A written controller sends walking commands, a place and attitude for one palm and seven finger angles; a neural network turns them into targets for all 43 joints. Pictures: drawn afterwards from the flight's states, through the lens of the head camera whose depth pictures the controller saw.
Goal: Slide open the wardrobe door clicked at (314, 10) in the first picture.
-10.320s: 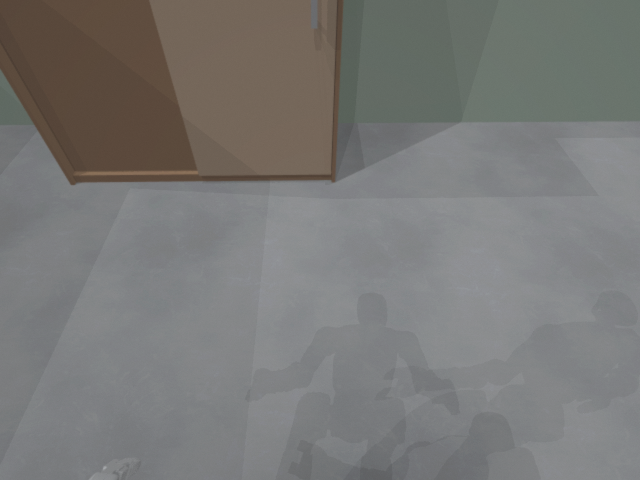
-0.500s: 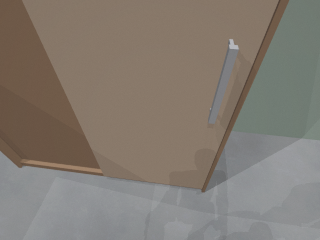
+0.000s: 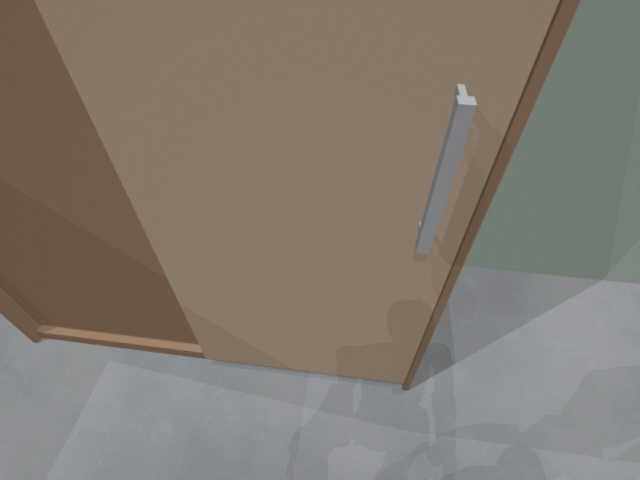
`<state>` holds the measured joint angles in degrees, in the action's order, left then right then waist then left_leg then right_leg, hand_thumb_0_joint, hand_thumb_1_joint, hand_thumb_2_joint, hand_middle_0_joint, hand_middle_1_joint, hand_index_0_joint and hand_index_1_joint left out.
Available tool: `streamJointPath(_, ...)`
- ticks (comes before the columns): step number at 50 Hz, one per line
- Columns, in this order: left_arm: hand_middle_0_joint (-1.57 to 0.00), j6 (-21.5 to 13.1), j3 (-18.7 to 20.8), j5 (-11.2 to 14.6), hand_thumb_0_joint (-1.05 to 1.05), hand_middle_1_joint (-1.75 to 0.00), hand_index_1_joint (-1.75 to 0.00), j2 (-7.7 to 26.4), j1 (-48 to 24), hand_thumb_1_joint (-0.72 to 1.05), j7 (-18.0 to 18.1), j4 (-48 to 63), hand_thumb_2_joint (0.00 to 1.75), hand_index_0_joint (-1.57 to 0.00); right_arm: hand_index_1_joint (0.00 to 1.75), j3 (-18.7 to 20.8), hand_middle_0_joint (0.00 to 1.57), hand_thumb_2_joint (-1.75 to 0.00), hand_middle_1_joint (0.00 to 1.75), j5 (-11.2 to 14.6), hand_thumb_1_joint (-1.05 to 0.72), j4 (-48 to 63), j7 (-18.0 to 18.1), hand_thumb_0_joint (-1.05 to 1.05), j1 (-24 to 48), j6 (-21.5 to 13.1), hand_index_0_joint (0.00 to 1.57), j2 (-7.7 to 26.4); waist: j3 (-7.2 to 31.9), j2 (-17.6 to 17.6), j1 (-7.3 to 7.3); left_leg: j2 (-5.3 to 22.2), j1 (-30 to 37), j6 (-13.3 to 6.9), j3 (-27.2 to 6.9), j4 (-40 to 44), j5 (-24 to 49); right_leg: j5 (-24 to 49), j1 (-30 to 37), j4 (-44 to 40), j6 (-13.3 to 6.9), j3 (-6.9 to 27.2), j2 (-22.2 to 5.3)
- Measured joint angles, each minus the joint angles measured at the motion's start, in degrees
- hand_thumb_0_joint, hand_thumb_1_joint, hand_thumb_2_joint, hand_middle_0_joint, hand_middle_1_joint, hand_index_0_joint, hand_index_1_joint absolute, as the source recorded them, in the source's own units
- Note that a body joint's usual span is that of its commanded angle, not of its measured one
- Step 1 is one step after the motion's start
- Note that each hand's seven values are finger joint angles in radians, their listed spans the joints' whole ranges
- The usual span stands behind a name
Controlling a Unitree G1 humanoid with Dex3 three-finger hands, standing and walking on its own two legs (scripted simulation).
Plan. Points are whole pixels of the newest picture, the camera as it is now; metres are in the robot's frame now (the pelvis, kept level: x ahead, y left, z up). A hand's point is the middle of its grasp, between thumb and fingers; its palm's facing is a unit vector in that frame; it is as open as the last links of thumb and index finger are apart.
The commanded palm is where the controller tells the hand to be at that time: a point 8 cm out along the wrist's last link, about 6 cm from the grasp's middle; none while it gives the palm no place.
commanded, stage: shuffle to correct the standing spot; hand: right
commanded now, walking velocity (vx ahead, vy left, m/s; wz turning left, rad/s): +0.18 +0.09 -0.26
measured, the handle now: (439, 179) +0.53 -0.14 +0.10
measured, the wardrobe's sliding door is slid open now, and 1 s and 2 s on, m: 0.00 0.00 0.00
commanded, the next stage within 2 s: come to a stop and stand still in 0.08 s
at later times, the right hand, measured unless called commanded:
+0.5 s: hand out of the picture +0.03 -0.13 -0.18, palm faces +0.13 +0.98 -0.16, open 7.4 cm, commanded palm none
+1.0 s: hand out of the picture +0.10 -0.17 -0.16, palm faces +0.08 +0.96 -0.25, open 7.4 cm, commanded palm none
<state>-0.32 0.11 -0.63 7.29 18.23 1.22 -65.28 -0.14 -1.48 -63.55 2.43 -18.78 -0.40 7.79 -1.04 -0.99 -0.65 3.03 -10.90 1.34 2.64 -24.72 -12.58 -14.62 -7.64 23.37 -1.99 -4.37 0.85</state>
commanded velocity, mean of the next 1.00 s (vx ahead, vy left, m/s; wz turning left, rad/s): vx -0.04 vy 0.00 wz -0.03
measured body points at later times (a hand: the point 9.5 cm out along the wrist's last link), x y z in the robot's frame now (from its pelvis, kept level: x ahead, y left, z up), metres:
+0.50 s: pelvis +0.08 +0.01 -0.01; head +0.12 +0.00 +0.44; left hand +0.12 +0.24 -0.16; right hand +0.03 -0.19 -0.17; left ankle +0.05 +0.14 -0.72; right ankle +0.04 -0.08 -0.74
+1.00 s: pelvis +0.03 +0.02 -0.01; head +0.00 +0.03 +0.44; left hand +0.12 +0.25 -0.16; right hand +0.09 -0.22 -0.14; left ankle +0.10 +0.13 -0.74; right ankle +0.06 -0.08 -0.74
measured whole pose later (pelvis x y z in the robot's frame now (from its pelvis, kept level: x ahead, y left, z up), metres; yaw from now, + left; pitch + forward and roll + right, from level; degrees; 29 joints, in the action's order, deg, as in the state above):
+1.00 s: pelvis +0.03 +0.02 -0.01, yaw -3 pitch -4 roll +0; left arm 1.7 0.9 -1.4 10.9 13.2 -0.3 -53.3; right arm 0.2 -1.4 -52.8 2.1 -13.5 1.4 10.4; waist -0.2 1.6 -0.3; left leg 1.3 -16.1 -0.5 2.5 -31.8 -14.4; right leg -14.5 -13.1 31.1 -2.4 -3.6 0.8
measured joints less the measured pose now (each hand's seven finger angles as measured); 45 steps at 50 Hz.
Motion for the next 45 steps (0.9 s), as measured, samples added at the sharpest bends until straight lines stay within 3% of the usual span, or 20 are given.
streamJointPath(9, -0.2, 0.5, 0.7, -0.2, 0.01, -0.3, -0.3, -0.4, 4.1, 0.9, 0.1, -0.1, 0.9, -0.2, 0.3, 1.1, 0.19, -0.9, 0.3, -0.4, -0.91, 0.7, -0.7, 0.01, -3.2, -0.4, 0.2, -0.4, 1.6, 1.2, 0.1, -0.6, -0.1, -1.0, 2.6, -4.7, -5.9, -5.2, -1.3, 5.2, 1.1, 2.6, -1.0)
streamJointPath(14, -0.2, 1.0, 0.6, -0.1, 0.01, -0.3, -0.3, -0.4, 2.9, 0.91, 0.2, 0.4, 0.9, -0.2, 0.3, 1.4, 0.2, -0.9, 0.3, -0.2, -0.91, 0.9, 0.1, 0.01, -4.5, -2.0, 0.2, -1.4, -0.1, 1.6, 1.0, -1.7, 2.1, -1.7, 5.7, -3.8, -7.7, -10.9, -7.9, 17.7, 1.1, 1.8, -3.1)
streamJointPath(16, -0.2, 0.8, 0.6, 0.3, 0.01, -0.3, -0.3, -0.1, 1.1, 0.91, 0.5, 1.1, 0.9, -0.2, 0.3, 1.2, 0.2, -0.9, 0.3, -0.2, -0.91, 0.5, 0.4, 0.0, -4.9, -1.7, 0.2, -2.0, -1.5, 1.3, 1.45, -1.7, 3.1, -1.5, 5.9, -3.8, -8.2, -8.1, -8.6, 14.9, 1.5, 1.0, -3.4)
streamJointPath(17, -0.2, 0.5, 0.7, 0.4, 0.01, -0.3, -0.3, 0.1, 0.2, 0.91, 0.6, 1.5, 0.9, -0.2, 0.3, 1.0, 0.2, -0.9, 0.3, 0.0, -0.91, 0.4, 0.5, 0.0, -5.1, -1.3, 0.2, -2.3, -2.1, 1.1, 1.59, -1.6, 3.1, -1.2, 5.8, -4.8, -8.9, -3.0, -7.9, 12.0, 1.5, 0.5, -3.4)
streamJointPath(20, -0.19, -0.2, 1.0, 0.4, 0.01, -0.3, -0.3, 0.1, -2.5, 0.91, 1.5, 2.8, 0.9, -0.2, 0.3, 0.7, 0.2, -0.9, 0.3, 0.6, -0.91, -0.2, 0.8, 0.01, -4.7, 0.5, 0.2, -2.7, -3.1, -0.8, 1.77, 0.0, 1.1, -0.6, 3.9, -11.2, -10.4, -4.9, -5.4, 10.5, 0.3, -1.1, -2.1)
streamJointPath(24, -0.2, -0.3, 1.1, 0.2, 0.02, -0.3, -0.3, 1.0, -5.0, 0.93, 2.1, 4.5, 0.9, -0.2, 0.3, 0.9, 0.2, -0.9, 0.3, 0.6, -0.91, 1.0, 0.9, 0.01, -1.0, 1.9, 0.2, -2.4, -4.7, -0.3, 1.16, -0.2, -3.3, -0.4, 1.3, -18.0, -16.8, -4.0, -2.8, 6.5, -0.4, -1.3, -1.3)
streamJointPath(27, -0.2, 0.4, 1.4, 0.1, 0.01, -0.3, -0.3, 1.5, -6.4, 0.93, 1.9, 5.1, 0.9, -0.2, 0.3, 1.4, 0.2, -0.9, 0.3, 0.3, -0.91, 3.3, 0.9, 0.01, 2.4, 1.5, 0.2, -1.3, -6.1, 0.6, 0.99, -0.4, -5.1, -0.5, 1.2, -15.1, -12.2, -2.8, -2.1, 4.9, 0.2, -0.6, -1.2)
streamJointPath(30, -0.2, 1.4, 1.9, 0.1, 0.01, -0.3, -0.3, 1.8, -7.0, 0.92, 1.4, 5.4, 0.9, -0.2, 0.3, 2.3, 0.2, -0.9, 0.3, -0.1, -0.92, 5.1, 0.8, 0.01, 3.9, 0.9, 0.21, 1.0, -6.1, 0.6, 1.25, -0.2, -4.5, -0.9, 1.4, -8.9, -1.7, -4.1, -2.6, 7.4, 1.3, -0.7, -1.2)
streamJointPath(34, -0.2, 3.1, 3.2, 0.4, 0.01, -0.3, -0.3, 2.7, -7.9, 0.92, 1.0, 5.7, 0.9, -0.2, 0.3, 2.4, 0.2, -0.9, 0.3, -0.4, -0.92, 5.9, 0.5, 0.01, 5.7, 0.7, 0.2, 2.4, -5.1, 2.3, 0.31, -1.1, -4.4, -3.1, 3.0, -9.5, -4.4, -12.2, -7.5, 19.9, 2.1, 2.0, -1.6)
streamJointPath(37, -0.2, 3.4, 3.3, 0.4, 0.01, -0.3, -0.3, 2.8, -8.7, 0.91, 0.3, 6.7, 0.9, -0.2, 0.3, 2.2, 0.2, -0.9, 0.3, -0.5, -0.91, 7.5, 1.2, 0.01, 6.2, 0.7, 0.2, 2.9, -4.4, 1.6, 0.81, -1.4, -4.8, -3.3, 2.1, -8.2, -2.8, -14.9, -10.0, 26.9, 2.7, 2.6, -0.8)
streamJointPath(39, -0.2, 2.9, 3.2, 0.9, 0.01, -0.3, -0.3, 3.0, -8.7, 0.91, -0.2, 8.7, 0.9, -0.2, 0.3, 1.9, 0.2, -0.9, 0.3, -0.5, -0.91, 8.9, 1.5, 0.01, 5.7, 0.3, 0.2, 3.2, -3.6, 0.9, 0.66, -1.2, -5.1, -3.4, 1.2, -7.6, -1.7, -13.8, -9.8, 24.7, 2.5, 2.4, -0.1)
streamJointPath(43, -0.19, 1.5, 2.7, 0.6, 0.01, -0.3, -0.3, 4.0, -7.9, 0.91, -0.6, 12.0, 0.9, -0.2, 0.3, 0.7, 0.2, -0.9, 0.3, 0.1, -0.91, 10.0, 1.1, 0.01, 5.8, 0.8, 0.21, 3.2, -1.5, 2.3, -0.78, -1.5, -5.6, -2.5, 1.8, -9.7, -2.1, -3.7, -5.6, 9.8, 1.8, 2.2, -0.5)
streamJointPath(45, -0.19, 1.4, 2.2, 0.0, 0.01, -0.3, -0.3, 3.8, -7.3, 0.91, -0.8, 12.1, 0.9, -0.2, 0.3, 0.6, 0.2, -0.9, 0.3, 0.4, -0.91, 9.7, 0.7, 0.01, 6.6, 1.7, 0.21, 3.2, -1.1, 2.1, -0.41, -1.2, -5.4, -1.9, 1.3, -10.3, -2.2, -1.6, -5.6, 10.5, 0.5, 1.7, -0.1)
